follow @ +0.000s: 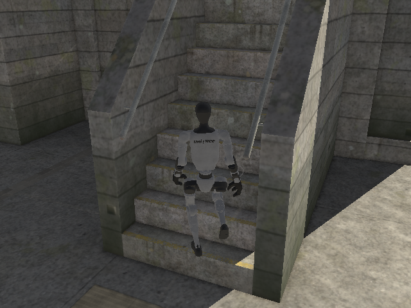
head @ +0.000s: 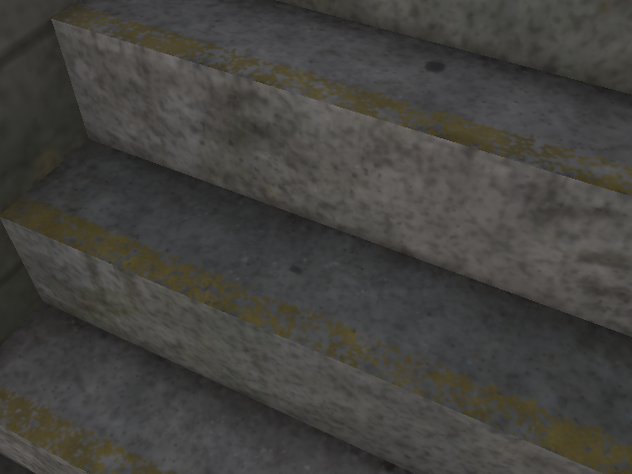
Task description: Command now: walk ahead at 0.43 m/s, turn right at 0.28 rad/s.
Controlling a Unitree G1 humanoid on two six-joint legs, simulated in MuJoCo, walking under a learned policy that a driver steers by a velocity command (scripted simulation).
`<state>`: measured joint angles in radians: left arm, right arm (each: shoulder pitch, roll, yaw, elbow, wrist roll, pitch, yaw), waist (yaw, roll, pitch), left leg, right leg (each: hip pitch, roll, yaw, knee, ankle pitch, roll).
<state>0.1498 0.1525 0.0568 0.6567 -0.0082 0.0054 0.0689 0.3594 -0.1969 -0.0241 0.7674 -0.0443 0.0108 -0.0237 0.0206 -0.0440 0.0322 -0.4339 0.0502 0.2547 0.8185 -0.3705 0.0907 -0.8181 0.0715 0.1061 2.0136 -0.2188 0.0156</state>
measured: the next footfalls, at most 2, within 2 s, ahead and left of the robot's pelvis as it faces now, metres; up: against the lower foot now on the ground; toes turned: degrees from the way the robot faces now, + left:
right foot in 0.98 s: -0.29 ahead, +0.20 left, -0.24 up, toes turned -38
left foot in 1.20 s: -0.24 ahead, +0.50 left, -0.24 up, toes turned -33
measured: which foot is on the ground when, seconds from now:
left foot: down 0.00-0.92, up 0.94-1.00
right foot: up 0.00-0.96, down 0.98-1.00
